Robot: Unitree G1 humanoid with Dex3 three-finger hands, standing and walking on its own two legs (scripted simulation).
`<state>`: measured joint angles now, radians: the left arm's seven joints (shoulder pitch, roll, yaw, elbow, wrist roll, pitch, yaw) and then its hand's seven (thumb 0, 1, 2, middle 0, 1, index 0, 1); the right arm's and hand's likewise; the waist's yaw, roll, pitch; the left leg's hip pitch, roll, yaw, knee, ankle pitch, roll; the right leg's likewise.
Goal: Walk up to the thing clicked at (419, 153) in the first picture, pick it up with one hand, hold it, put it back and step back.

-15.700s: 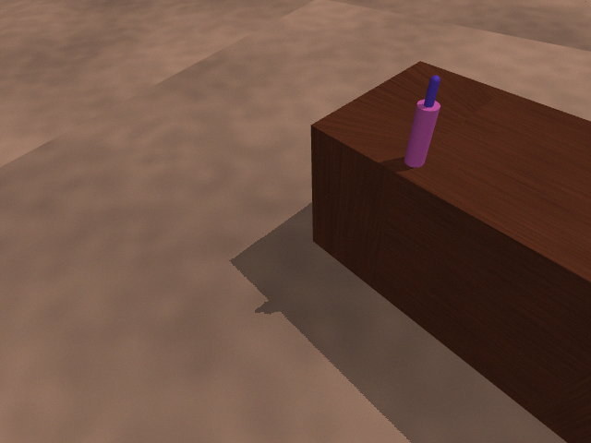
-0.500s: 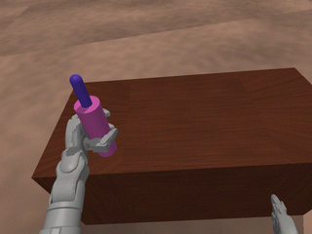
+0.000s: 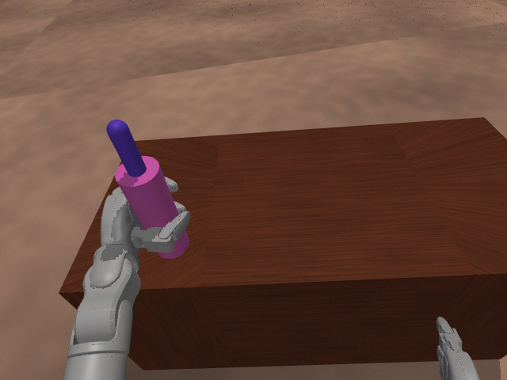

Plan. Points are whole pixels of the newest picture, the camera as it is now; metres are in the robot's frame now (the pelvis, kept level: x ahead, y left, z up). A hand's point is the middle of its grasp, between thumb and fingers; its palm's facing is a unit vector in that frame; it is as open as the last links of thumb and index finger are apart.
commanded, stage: hold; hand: left
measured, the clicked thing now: (149, 196) +0.32 +0.18 +0.19
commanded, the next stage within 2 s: none
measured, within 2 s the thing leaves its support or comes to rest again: neither
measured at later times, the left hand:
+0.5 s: hand (163, 219) +0.31 +0.17 +0.14, palm faces +0.13 -0.99 -0.02, open 7.7 cm
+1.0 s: hand (164, 220) +0.32 +0.17 +0.14, palm faces +0.14 -0.99 -0.03, open 7.7 cm
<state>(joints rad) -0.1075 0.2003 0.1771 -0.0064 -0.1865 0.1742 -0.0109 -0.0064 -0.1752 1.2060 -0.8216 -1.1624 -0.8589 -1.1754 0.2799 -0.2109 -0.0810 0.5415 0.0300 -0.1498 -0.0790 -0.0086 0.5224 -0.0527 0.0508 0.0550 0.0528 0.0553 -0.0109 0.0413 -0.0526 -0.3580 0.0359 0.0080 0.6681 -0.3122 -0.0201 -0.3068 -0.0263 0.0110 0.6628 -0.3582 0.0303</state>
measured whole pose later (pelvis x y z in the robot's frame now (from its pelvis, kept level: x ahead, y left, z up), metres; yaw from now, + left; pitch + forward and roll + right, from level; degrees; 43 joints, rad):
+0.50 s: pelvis +0.01 +0.00 +0.00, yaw +1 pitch +0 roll +0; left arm -0.05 0.19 0.17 -0.08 -0.19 0.20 -0.01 -0.01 -0.18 1.21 -0.82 -1.16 -0.86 -1.18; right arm 0.24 -0.21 -0.09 0.63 0.02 -0.19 -0.08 -0.01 0.51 -0.06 0.05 0.06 0.05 0.06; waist -0.01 0.04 -0.04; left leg -0.32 0.03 0.00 0.62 -0.30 -0.02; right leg -0.26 -0.03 0.00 0.62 -0.35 0.03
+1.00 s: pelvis +0.01 +0.00 +0.01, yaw +1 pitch -1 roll +0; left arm -0.05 0.19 0.18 -0.04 -0.18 0.17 -0.01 -0.01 -0.18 1.21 -0.82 -1.16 -0.86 -1.18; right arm 0.22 -0.21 -0.09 0.65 0.02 -0.18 -0.07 -0.01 0.51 -0.06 0.05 0.06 0.05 0.06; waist -0.01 0.04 -0.03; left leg -0.30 0.03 0.00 0.59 -0.28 -0.02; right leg -0.24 -0.03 0.00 0.59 -0.33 0.03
